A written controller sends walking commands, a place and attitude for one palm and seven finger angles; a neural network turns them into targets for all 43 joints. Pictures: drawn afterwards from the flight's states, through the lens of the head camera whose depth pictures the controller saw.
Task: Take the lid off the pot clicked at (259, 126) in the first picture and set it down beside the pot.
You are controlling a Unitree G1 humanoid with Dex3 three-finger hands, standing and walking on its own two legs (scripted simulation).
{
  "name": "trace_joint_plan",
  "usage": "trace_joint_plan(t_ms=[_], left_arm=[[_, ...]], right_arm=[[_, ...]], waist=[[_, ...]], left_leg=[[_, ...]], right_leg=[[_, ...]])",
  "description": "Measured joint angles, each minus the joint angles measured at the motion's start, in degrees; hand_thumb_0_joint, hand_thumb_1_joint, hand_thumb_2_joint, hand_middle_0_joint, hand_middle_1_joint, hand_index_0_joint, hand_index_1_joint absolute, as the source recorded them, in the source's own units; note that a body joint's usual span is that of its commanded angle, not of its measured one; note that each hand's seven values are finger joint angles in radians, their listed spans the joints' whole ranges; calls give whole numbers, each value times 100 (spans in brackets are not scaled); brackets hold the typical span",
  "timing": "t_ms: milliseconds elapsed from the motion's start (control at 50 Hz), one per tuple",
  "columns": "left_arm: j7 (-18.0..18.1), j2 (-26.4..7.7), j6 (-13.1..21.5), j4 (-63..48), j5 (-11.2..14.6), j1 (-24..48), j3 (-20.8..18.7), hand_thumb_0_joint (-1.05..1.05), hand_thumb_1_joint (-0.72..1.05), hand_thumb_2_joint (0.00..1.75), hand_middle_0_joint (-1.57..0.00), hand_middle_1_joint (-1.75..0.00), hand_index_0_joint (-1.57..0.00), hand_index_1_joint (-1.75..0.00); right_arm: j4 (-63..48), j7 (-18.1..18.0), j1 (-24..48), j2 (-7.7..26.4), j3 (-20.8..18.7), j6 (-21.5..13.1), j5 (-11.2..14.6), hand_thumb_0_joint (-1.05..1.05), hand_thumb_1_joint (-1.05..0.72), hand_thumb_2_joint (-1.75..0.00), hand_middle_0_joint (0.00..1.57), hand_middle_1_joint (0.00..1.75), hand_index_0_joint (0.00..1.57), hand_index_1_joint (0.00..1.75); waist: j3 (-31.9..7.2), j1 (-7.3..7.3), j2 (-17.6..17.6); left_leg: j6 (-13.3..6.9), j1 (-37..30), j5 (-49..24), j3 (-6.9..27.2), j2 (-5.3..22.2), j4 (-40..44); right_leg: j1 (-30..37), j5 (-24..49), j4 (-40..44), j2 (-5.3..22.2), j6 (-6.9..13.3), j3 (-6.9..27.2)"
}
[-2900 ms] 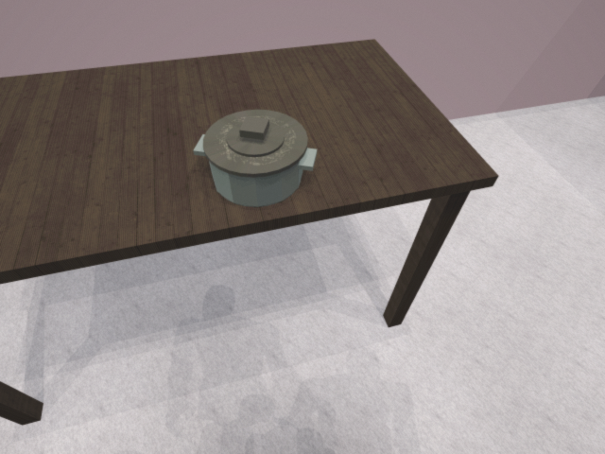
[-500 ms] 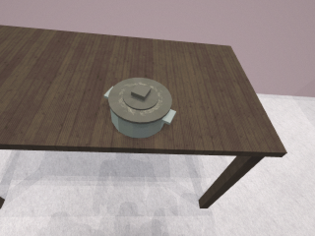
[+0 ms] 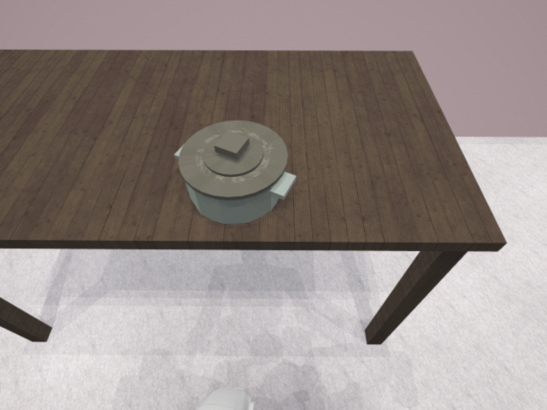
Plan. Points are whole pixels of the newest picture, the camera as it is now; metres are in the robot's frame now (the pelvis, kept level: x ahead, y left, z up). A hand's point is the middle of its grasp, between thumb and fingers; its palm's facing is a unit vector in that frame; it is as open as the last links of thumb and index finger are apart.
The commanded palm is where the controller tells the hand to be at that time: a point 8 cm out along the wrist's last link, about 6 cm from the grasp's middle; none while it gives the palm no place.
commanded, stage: come to a stop and stand still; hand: left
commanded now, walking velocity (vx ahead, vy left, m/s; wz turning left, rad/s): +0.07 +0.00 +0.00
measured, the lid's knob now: (232, 144) +0.50 +0.12 +0.09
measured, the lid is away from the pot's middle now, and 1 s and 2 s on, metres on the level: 0.00 0.00 0.00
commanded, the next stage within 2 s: look again from close up in 0.72 s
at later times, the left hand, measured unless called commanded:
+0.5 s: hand out of the picture +0.02 +0.25 -0.18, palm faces +0.02 -0.98 -0.19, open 7.3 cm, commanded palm none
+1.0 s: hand out of the picture -0.05 +0.24 -0.18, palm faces +0.00 -0.98 -0.18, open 7.3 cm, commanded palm none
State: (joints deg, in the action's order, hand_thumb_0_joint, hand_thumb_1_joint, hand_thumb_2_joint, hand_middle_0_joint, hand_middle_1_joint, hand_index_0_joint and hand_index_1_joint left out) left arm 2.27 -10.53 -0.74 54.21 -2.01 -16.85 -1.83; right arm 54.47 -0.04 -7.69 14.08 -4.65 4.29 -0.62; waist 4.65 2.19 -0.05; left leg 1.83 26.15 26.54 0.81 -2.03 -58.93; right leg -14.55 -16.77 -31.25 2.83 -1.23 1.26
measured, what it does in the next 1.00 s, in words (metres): steps on the spot: left foot, then right foot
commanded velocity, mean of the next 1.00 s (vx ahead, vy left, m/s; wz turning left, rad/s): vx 0.00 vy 0.00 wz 0.00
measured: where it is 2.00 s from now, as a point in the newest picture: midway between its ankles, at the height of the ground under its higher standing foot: outside the picture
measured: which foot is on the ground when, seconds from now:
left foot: up 0.00-0.12, down 0.14-1.00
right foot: down 0.00-0.16, up 0.18-0.44, down 0.46-1.00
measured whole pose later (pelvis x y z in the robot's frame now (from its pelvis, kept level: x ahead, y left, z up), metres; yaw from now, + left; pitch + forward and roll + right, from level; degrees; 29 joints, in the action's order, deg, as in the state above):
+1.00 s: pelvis -0.02 +0.07 +0.00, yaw -1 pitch +1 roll -1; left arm 2.2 -7.5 0.4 62.7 -1.3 -20.7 1.4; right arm 60.2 -0.7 -18.7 9.0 -0.2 -0.1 -0.5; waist -0.1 0.1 1.0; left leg -5.8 15.7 15.1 -3.2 -4.4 -29.5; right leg -12.1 -18.6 -29.6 2.4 -0.6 -1.0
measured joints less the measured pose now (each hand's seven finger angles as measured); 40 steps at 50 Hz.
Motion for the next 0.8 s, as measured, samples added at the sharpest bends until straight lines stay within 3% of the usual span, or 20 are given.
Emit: trace_joint_plan(t_ms=[60,140,220,320,400,480,560,800], left_arm=[[-40,-14,-24,61,-17,-99,1,1,91,89,-20,-30,-21,-30],[-88,-94,-92,179,26,-140,-17,1,91,89,-21,-30,-21,-30],[-59,-233,-204,389,73,48,-42,1,91,89,-20,-30,-20,-30],[-89,-219,-156,476,89,208,-27,1,91,89,-20,-30,-20,-30],[-78,-160,-98,487,104,282,3,1,91,90,-20,-30,-20,-30],[-40,-110,-2,568,105,299,36,1,91,90,-20,-30,-20,-30],[-51,65,5,694,121,244,111,1,91,90,-20,-30,-20,-30],[-27,215,22,987,125,-72,159,1,92,90,-20,-30,-20,-30]], right_arm=[[0,20,-65,-43,34,-70,24,1,-91,-90,19,30,19,30],[39,24,-225,-158,133,-289,42,1,-91,-90,19,30,19,30],[207,-13,-349,-470,282,-379,-28,0,-91,-90,19,30,19,30],[400,-129,-530,-605,339,-395,-29,0,-94,-90,20,30,20,30],[528,-126,-619,-575,368,-426,-28,0,-94,-90,20,30,20,30],[657,-132,-696,-600,386,-457,15,0,-93,-90,20,30,20,30],[773,-118,-789,-548,377,-442,20,0,-93,-90,20,30,20,30],[1076,-120,-1087,-750,423,-472,31,0,-91,-90,20,30,20,30]], waist=[[-63,29,-141],[-192,-15,-237],[-220,-28,-457],[-372,-106,-347],[-448,-169,-302],[-456,-178,-362],[-417,-266,-138],[-421,-260,-202]], left_leg=[[-11,-273,-73,-53,53,733],[-98,-1072,-846,-130,129,2532],[-494,-1180,-903,-224,14,2647],[-630,-1446,-1327,-226,-41,3349],[-700,-1505,-1508,-290,-160,3627],[-719,-1389,-1420,-453,-318,3439],[-730,-1428,-1431,-440,-249,3460],[-744,-1522,-1545,-452,-278,3699]], right_leg=[[-17,70,70,64,-77,42],[-116,4,-117,73,-256,8],[-292,-889,-844,48,-70,51],[-333,-966,-1395,-69,27,-153],[11,-734,-694,-48,41,-260],[499,102,503,28,58,-159],[578,110,620,-35,-100,-171],[629,182,776,-13,-108,-154]])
